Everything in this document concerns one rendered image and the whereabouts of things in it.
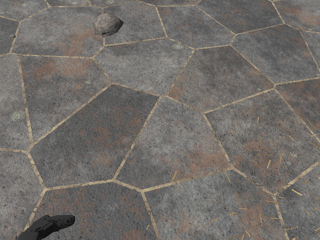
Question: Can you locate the robot left hand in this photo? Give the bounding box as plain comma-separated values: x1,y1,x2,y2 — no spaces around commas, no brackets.
15,214,75,240

